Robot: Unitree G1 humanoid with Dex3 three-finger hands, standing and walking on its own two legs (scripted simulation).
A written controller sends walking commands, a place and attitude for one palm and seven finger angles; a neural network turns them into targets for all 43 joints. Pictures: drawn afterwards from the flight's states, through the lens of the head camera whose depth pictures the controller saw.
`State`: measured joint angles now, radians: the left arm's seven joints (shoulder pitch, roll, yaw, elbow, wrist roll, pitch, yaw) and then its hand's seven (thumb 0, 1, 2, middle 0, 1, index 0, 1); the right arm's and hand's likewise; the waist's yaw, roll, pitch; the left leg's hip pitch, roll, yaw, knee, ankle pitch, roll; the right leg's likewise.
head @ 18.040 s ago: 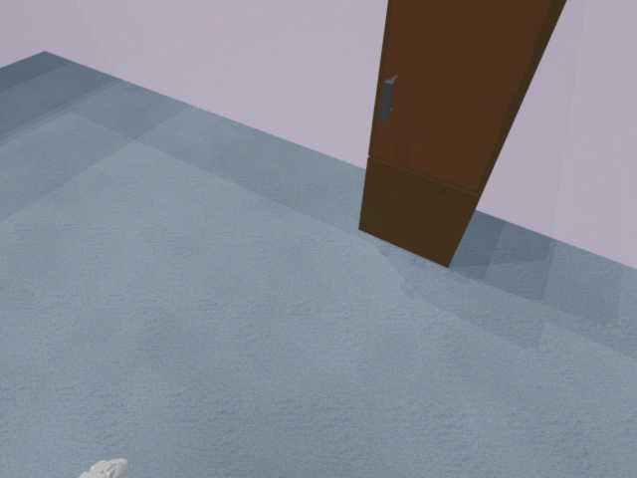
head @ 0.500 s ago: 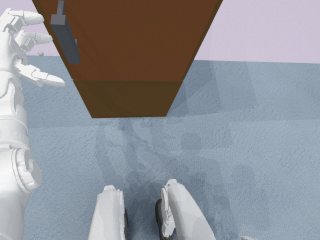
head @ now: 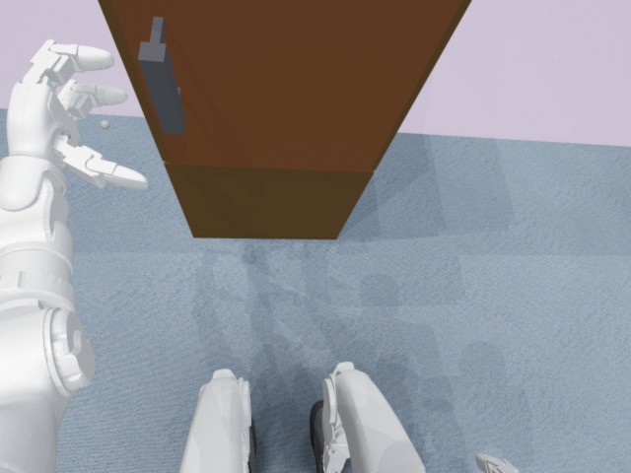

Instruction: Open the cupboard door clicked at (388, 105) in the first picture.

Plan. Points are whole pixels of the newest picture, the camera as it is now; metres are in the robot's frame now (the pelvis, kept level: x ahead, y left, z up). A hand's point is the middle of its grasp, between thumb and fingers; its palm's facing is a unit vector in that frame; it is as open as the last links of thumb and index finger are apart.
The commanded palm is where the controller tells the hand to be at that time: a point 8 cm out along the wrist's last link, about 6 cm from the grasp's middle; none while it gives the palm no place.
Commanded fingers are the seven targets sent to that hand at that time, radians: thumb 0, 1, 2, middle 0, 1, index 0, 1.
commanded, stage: move the hooked fingers beside the handle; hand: left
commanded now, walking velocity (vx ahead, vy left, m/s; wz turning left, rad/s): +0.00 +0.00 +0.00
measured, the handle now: (166, 79) +0.58 +0.16 +0.04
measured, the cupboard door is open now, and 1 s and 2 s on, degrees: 0 0 0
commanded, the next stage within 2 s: slide the fingers in behind the handle in 0.20 s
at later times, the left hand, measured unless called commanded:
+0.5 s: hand (117, 124) +0.51 +0.20 +0.04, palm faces -0.04 -1.00 -0.03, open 14.0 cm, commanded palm +0.49 +0.22 +0.04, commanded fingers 0.00 -0.50 0.30 -0.30 -1.20 -0.30 -1.20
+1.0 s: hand (155, 124) +0.52 +0.17 +0.03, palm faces -0.03 -1.00 -0.03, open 14.0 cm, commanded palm +0.50 +0.19 +0.04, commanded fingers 0.00 -0.50 0.30 -0.30 -1.20 -0.30 -1.20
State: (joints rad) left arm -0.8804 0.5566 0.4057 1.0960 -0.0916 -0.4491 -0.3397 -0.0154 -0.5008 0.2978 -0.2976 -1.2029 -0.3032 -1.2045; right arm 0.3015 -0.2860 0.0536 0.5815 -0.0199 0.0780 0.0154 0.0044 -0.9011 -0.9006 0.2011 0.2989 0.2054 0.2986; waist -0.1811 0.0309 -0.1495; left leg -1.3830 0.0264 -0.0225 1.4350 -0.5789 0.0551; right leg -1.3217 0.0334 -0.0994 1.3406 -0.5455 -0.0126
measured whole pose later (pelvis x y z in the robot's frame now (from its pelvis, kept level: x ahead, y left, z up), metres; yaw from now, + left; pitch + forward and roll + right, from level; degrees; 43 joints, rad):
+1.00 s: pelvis +0.00 -0.01 +0.00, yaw +0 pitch +30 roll -5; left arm -0.89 0.45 0.34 1.09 -0.08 -0.48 -0.23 -0.02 -0.50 0.30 -0.30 -1.20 -0.30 -1.20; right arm 0.31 -0.26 0.05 0.60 -0.03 0.10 0.04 0.00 -0.90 -0.90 0.20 0.30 0.20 0.30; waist -0.18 0.04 -0.15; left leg -1.38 0.02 -0.01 1.43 -0.58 0.05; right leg -1.33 0.03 -0.09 1.35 -0.55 -0.02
